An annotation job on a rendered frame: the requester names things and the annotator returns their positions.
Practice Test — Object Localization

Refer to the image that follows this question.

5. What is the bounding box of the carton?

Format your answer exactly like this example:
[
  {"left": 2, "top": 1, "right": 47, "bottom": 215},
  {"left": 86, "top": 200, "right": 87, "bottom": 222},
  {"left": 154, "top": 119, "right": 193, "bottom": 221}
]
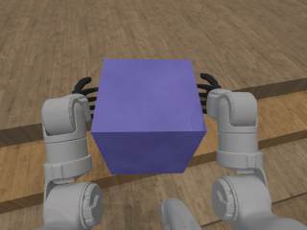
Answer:
[{"left": 90, "top": 58, "right": 207, "bottom": 175}]

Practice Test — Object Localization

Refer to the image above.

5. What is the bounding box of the left robot forearm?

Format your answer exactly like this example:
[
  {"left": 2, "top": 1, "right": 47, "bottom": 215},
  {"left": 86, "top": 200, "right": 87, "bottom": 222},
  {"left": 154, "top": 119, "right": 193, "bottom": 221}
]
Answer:
[{"left": 41, "top": 93, "right": 93, "bottom": 222}]

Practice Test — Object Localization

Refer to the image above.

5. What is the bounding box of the right robot thigh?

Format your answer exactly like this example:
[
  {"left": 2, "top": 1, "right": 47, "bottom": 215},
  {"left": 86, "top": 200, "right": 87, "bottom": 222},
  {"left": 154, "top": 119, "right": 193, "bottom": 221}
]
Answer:
[{"left": 159, "top": 197, "right": 202, "bottom": 230}]

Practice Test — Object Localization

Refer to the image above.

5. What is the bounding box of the robot left hand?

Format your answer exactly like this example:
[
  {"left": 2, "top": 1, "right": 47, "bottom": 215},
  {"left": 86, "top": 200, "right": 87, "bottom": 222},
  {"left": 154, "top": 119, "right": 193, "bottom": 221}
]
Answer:
[{"left": 72, "top": 77, "right": 99, "bottom": 119}]

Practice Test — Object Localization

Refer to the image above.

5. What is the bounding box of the robot right upper arm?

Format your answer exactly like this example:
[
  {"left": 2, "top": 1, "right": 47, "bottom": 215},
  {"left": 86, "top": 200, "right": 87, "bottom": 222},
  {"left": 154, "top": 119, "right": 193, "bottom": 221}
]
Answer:
[{"left": 211, "top": 174, "right": 307, "bottom": 230}]

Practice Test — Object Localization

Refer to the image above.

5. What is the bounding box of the robot left upper arm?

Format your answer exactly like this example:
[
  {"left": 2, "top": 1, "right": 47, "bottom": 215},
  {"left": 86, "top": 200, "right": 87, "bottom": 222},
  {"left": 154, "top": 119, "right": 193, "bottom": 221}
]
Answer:
[{"left": 33, "top": 181, "right": 105, "bottom": 230}]

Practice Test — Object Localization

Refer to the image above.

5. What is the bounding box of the robot right hand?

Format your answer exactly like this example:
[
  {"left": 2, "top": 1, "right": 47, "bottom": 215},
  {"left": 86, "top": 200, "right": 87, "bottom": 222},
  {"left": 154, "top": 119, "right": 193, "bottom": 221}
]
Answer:
[{"left": 197, "top": 73, "right": 221, "bottom": 114}]

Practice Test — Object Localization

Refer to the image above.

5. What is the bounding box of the right robot forearm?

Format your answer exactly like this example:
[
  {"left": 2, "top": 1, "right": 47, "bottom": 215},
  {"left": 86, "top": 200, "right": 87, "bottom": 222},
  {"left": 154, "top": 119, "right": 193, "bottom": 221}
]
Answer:
[{"left": 206, "top": 88, "right": 272, "bottom": 204}]

